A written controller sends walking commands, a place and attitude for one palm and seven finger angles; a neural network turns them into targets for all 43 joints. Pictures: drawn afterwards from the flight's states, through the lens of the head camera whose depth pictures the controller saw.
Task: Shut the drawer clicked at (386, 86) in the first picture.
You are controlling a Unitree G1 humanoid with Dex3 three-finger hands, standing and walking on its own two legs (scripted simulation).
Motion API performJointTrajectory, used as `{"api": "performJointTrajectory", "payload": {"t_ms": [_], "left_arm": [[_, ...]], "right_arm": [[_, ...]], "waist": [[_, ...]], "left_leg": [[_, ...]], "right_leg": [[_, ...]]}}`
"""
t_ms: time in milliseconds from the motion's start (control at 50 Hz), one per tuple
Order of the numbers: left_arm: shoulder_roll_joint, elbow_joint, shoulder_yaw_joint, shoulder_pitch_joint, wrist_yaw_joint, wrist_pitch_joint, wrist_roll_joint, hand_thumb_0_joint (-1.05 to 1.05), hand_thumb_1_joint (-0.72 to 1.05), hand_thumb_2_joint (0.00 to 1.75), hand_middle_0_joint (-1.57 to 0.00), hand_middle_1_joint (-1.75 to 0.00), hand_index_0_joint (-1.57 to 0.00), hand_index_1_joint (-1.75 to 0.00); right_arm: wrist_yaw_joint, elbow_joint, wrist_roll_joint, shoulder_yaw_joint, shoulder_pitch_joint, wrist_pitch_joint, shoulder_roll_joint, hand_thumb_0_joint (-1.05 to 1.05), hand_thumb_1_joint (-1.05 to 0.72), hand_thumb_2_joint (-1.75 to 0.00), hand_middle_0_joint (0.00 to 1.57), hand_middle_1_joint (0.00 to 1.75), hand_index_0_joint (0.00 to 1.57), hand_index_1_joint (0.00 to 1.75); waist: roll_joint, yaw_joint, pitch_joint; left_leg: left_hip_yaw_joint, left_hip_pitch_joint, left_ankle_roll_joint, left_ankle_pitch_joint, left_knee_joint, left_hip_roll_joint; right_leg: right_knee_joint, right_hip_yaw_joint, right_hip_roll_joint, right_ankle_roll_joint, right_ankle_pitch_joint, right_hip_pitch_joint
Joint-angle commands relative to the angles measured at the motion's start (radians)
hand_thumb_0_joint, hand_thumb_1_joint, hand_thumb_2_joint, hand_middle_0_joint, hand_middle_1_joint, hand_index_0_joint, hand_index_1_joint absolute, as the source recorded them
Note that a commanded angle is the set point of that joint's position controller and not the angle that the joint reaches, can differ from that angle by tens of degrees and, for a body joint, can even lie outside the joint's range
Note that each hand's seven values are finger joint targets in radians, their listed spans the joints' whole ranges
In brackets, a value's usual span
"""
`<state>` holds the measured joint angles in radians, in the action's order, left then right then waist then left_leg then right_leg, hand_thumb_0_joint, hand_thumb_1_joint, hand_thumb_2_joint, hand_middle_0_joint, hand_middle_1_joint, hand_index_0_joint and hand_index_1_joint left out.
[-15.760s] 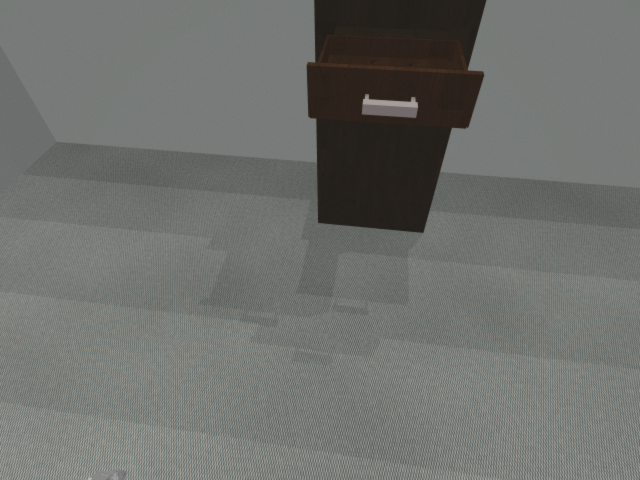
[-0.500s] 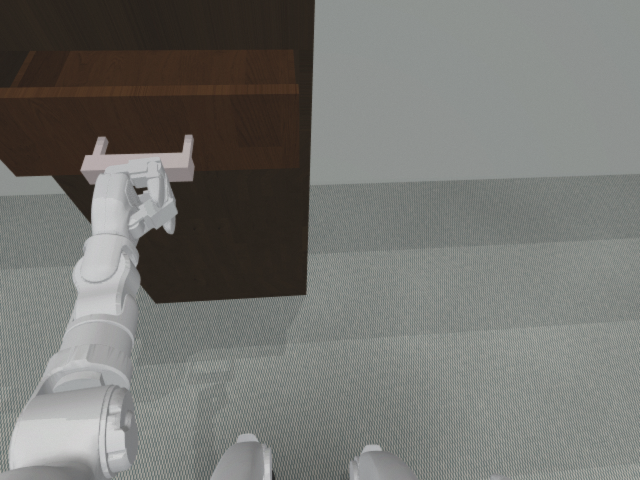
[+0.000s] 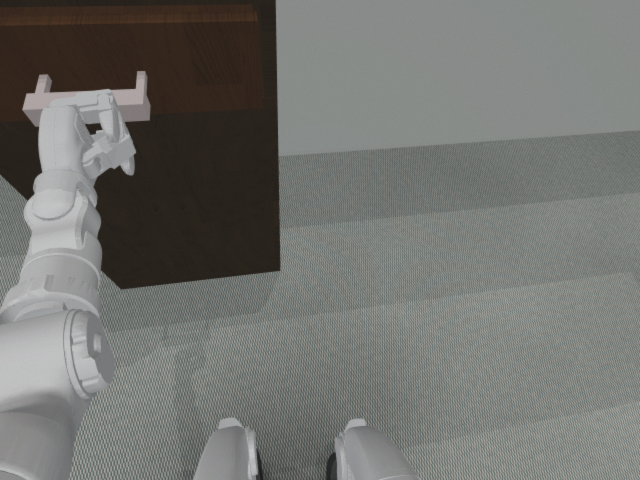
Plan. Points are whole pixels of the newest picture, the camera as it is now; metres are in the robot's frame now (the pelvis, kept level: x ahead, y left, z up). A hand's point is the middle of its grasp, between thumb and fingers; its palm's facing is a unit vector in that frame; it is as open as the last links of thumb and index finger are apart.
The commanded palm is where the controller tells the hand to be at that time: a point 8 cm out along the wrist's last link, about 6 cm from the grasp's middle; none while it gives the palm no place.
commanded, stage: push the drawer shut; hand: left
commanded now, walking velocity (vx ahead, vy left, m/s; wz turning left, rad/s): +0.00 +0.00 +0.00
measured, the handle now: (92, 94) +0.59 +0.24 +0.08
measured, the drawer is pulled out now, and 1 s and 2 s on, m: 0.03 0.00 0.00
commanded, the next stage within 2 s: pull the fist back off the drawer in 0.48 s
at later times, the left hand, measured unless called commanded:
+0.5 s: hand (122, 122) +0.54 +0.20 +0.08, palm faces +0.08 -1.00 -0.05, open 3.2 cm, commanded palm +0.56 +0.23 +0.08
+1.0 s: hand (127, 123) +0.54 +0.19 +0.08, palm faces +0.08 -1.00 -0.04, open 3.3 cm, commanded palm +0.51 +0.22 +0.08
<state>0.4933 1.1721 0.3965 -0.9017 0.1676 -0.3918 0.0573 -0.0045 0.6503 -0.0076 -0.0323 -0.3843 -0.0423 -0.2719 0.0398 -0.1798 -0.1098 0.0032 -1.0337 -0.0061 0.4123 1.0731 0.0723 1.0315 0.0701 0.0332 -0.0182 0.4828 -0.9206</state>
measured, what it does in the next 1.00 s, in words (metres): stands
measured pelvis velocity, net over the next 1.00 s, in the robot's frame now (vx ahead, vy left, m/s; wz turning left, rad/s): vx -0.02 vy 0.01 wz -0.01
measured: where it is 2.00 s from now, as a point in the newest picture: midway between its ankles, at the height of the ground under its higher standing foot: outside the picture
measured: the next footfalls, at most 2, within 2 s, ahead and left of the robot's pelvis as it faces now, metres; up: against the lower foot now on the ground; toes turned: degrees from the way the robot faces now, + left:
none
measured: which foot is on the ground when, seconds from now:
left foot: down 0.00-1.00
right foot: down 0.00-1.00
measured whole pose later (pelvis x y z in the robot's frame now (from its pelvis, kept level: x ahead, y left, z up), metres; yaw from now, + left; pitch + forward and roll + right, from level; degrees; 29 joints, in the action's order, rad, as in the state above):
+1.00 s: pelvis -0.02 +0.01 -0.01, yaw +0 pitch +24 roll -5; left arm 0.57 1.23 0.39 -1.07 0.11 -0.32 0.01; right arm 0.02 0.64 -0.03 -0.06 -0.43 -0.03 -0.27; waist 0.05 -0.23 -0.10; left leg 0.02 -1.16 -0.02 0.39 1.13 0.07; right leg 1.06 0.09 0.04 -0.01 0.46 -1.03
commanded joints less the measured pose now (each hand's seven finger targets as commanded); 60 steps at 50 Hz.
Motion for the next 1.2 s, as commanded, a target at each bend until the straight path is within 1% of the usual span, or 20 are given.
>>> {"api": "performJointTrajectory", "payload": {"t_ms": [0, 40, 80, 180, 260, 320, 380, 420, 540, 560, 580, 640, 680, 720, 780, 840, 960, 1000, 1100, 1180], "left_arm": [[0.29, -0.231, 0.042, -0.527, -0.016, -0.064, 0.015, 0.0, 0.9, 0.9, -1.4, -1.6, -1.4, -1.6], [0.293, -0.232, 0.048, -0.524, -0.014, -0.067, 0.01, 0.0, 0.9, 0.9, -1.4, -1.6, -1.4, -1.6], [0.303, -0.228, 0.055, -0.524, -0.018, -0.066, 0.007, 0.0, 0.9, 0.9, -1.4, -1.6, -1.4, -1.6], [0.313, -0.196, 0.05, -0.581, -0.032, -0.057, -0.01, 0.0, 0.9, 0.9, -1.4, -1.6, -1.4, -1.6], [0.328, -0.218, 0.061, -0.616, -0.042, -0.065, -0.021, 0.0, 0.9, 0.9, -1.4, -1.6, -1.4, -1.6], [0.286, -0.214, 0.019, -0.707, -0.053, -0.065, -0.026, 0.0, 0.9, 0.9, -1.4, -1.6, -1.4, -1.6], [0.292, -0.185, 0.002, -0.768, -0.066, -0.057, -0.038, 0.0, 0.9, 0.9, -1.4, -1.6, -1.4, -1.6], [0.325, -0.177, 0.022, -0.797, -0.073, -0.059, -0.045, 0.0, 0.9, 0.9, -1.4, -1.6, -1.4, -1.6], [0.289, -0.139, -0.045, -0.873, -0.07, -0.044, -0.051, 0.0, 0.9, 0.9, -1.4, -1.6, -1.4, -1.6], [0.328, -0.128, -0.024, -0.879, -0.073, -0.04, -0.052, 0.0, 0.9, 0.9, -1.4, -1.6, -1.4, -1.6], [0.3, -0.133, -0.052, -0.888, -0.072, -0.035, -0.05, 0.0, 0.9, 0.9, -1.4, -1.6, -1.4, -1.6], [0.284, -0.143, -0.052, -0.886, -0.071, -0.028, -0.051, 0.0, 0.9, 0.9, -1.4, -1.6, -1.4, -1.6], [0.317, -0.117, -0.029, -0.868, -0.072, -0.015, -0.052, 0.0, 0.9, 0.9, -1.4, -1.6, -1.4, -1.6], [0.29, -0.113, -0.047, -0.865, -0.07, -0.007, -0.051, 0.0, 0.9, 0.9, -1.4, -1.6, -1.4, -1.6], [0.333, -0.137, -0.014, -0.843, -0.07, 0.0, -0.051, 0.0, 0.9, 0.9, -1.4, -1.6, -1.4, -1.6], [0.301, -0.161, -0.017, -0.792, -0.064, -0.002, -0.043, 0.0, 0.9, 0.9, -1.4, -1.6, -1.4, -1.6], [0.306, -0.21, 0.024, -0.637, -0.063, -0.013, -0.022, 0.0, 0.9, 0.9, -1.4, -1.6, -1.4, -1.6], [0.263, -0.246, 0.007, -0.573, -0.063, -0.021, -0.017, 0.0, 0.9, 0.9, -1.4, -1.6, -1.4, -1.6], [0.261, -0.253, 0.043, -0.395, -0.061, -0.019, 0.002, 0.0, 0.9, 0.9, -1.4, -1.6, -1.4, -1.6], [0.223, -0.34, 0.034, -0.337, -0.054, -0.052, 0.024, 0.0, 0.9, 0.9, -1.4, -1.6, -1.4, -1.6]], "right_arm": [[-0.005, -0.053, -0.01, 0.063, -0.162, 0.014, -0.171, 0.0, -0.9, -0.9, 0.2, 0.3, 0.2, 0.3], [-0.004, -0.051, -0.013, 0.065, -0.176, 0.01, -0.174, 0.0, -0.9, -0.9, 0.2, 0.3, 0.2, 0.3], [-0.001, -0.048, -0.015, 0.065, -0.181, 0.004, -0.174, 0.0, -0.9, -0.9, 0.2, 0.3, 0.2, 0.3], [0.001, -0.038, -0.02, 0.063, -0.198, -0.005, -0.18, 0.0, -0.9, -0.9, 0.2, 0.3, 0.2, 0.3], [0.003, -0.032, -0.027, 0.067, -0.215, -0.01, -0.18, 0.0, -0.9, -0.9, 0.2, 0.3, 0.2, 0.3], [0.006, -0.016, -0.03, 0.064, -0.218, -0.009, -0.179, 0.0, -0.9, -0.9, 0.2, 0.3, 0.2, 0.3], [0.002, -0.007, -0.032, 0.061, -0.221, -0.004, -0.185, 0.0, -0.9, -0.9, 0.2, 0.3, 0.2, 0.3], [0.0, -0.001, -0.036, 0.057, -0.231, 0.002, -0.189, 0.0, -0.9, -0.9, 0.2, 0.3, 0.2, 0.3], [-0.005, -0.001, -0.032, 0.045, -0.223, 0.021, -0.192, 0.0, -0.9, -0.9, 0.2, 0.3, 0.2, 0.3], [-0.009, 0.001, -0.032, 0.042, -0.225, 0.024, -0.199, 0.0, -0.9, -0.9, 0.2, 0.3, 0.2, 0.3], [-0.01, -0.003, -0.032, 0.041, -0.221, 0.029, -0.196, 0.0, -0.9, -0.9, 0.2, 0.3, 0.2, 0.3], [-0.006, -0.008, -0.038, 0.041, -0.225, 0.036, -0.198, 0.0, -0.9, -0.9, 0.2, 0.3, 0.2, 0.3], [-0.006, -0.014, -0.037, 0.039, -0.223, 0.036, -0.202, 0.0, -0.9, -0.9, 0.2, 0.3, 0.2, 0.3], [-0.004, -0.018, -0.037, 0.037, -0.223, 0.039, -0.199, 0.0, -0.9, -0.9, 0.2, 0.3, 0.2, 0.3], [-0.002, -0.027, -0.036, 0.037, -0.222, 0.038, -0.203, 0.0, -0.9, -0.9, 0.2, 0.3, 0.2, 0.3], [0.004, -0.037, -0.035, 0.042, -0.222, 0.037, -0.199, 0.0, -0.9, -0.9, 0.2, 0.3, 0.2, 0.3], [0.012, -0.056, -0.029, 0.051, -0.213, 0.025, -0.194, 0.0, -0.9, -0.9, 0.2, 0.3, 0.2, 0.3], [0.018, -0.064, -0.027, 0.055, -0.207, 0.018, -0.186, 0.0, -0.9, -0.9, 0.2, 0.3, 0.2, 0.3], [0.019, -0.084, -0.016, 0.063, -0.197, -0.004, -0.18, 0.0, -0.9, -0.9, 0.2, 0.3, 0.2, 0.3], [0.021, -0.089, -0.009, 0.075, -0.18, -0.015, -0.17, 0.0, -0.9, -0.9, 0.2, 0.3, 0.2, 0.3]], "waist": [[0.118, -0.024, -0.472], [0.12, -0.022, -0.509], [0.14, -0.018, -0.494], [0.119, -0.047, -0.463], [0.144, -0.051, -0.51], [0.166, -0.084, -0.474], [0.167, -0.109, -0.463], [0.171, -0.111, -0.478], [0.212, -0.144, -0.469], [0.197, -0.144, -0.452], [0.21, -0.15, -0.454], [0.235, -0.141, -0.493], [0.206, -0.136, -0.472], [0.205, -0.136, -0.456], [0.208, -0.114, -0.484], [0.21, -0.098, -0.509], [0.179, -0.046, -0.51], [0.175, -0.029, -0.515], [0.086, 0.008, -0.461], [0.076, 0.016, -0.471]], "left_leg": [[0.041, 0.427, -0.033, -0.25, -0.09, -0.035], [0.047, 0.462, -0.032, -0.295, -0.085, -0.032], [0.047, 0.464, -0.029, -0.304, -0.085, -0.031], [0.055, 0.45, -0.032, -0.29, -0.082, -0.027], [0.063, 0.49, -0.029, -0.351, -0.073, -0.023], [0.074, 0.497, -0.03, -0.318, -0.068, -0.023], [0.082, 0.473, -0.032, -0.261, -0.062, -0.022], [0.093, 0.481, -0.031, -0.257, -0.06, -0.02], [0.101, 0.455, -0.031, -0.167, -0.048, -0.021], [0.109, 0.436, -0.031, -0.135, -0.055, -0.016], [0.106, 0.431, -0.033, -0.121, -0.055, -0.021], [0.119, 0.464, -0.029, -0.125, -0.054, -0.02], [0.112, 0.414, -0.032, -0.079, -0.053, -0.023], [0.112, 0.401, -0.033, -0.051, -0.061, -0.026], [0.106, 0.4, -0.032, -0.056, -0.062, -0.025], [0.109, 0.438, -0.029, -0.081, -0.072, -0.024], [0.09, 0.459, -0.027, -0.137, -0.097, -0.023], [0.081, 0.485, -0.024, -0.173, -0.107, -0.024], [0.049, 0.437, -0.029, -0.221, -0.131, -0.031], [0.033, 0.476, -0.029, -0.312, -0.131, -0.035]], "right_leg": [[-0.16, -0.057, 0.021, 0.009, -0.251, 0.096], [-0.15, -0.051, 0.024, 0.006, -0.28, 0.091], [-0.151, -0.048, 0.025, 0.004, -0.282, 0.085], [-0.154, -0.042, 0.027, 0.007, -0.258, 0.048], [-0.143, -0.038, 0.027, 0.004, -0.296, 0.042], [-0.149, -0.034, 0.027, 0.004, -0.25, -0.018], [-0.15, -0.034, 0.026, 0.006, -0.2, -0.056], [-0.141, -0.028, 0.028, 0.001, -0.189, -0.065], [-0.136, -0.028, 0.026, 0.001, -0.121, -0.135], [-0.135, -0.025, 0.026, 0.001, -0.1, -0.141], [-0.135, -0.027, 0.025, 0.002, -0.093, -0.143], [-0.122, -0.017, 0.025, -0.005, -0.094, -0.16], [-0.128, -0.023, 0.025, -0.003, -0.067, -0.146], [-0.129, -0.021, 0.025, -0.004, -0.052, -0.145], [-0.129, -0.023, 0.024, -0.004, -0.056, -0.121], [-0.131, -0.019, 0.027, -0.006, -0.07, -0.11], [-0.149, -0.021, 0.03, -0.006, -0.104, -0.034], [-0.153, -0.016, 0.031, -0.006, -0.13, -0.009], [-0.177, -0.024, 0.033, 0.0, -0.199, 0.1], [-0.175, -0.033, 0.034, 0.002, -0.315, 0.158]]}}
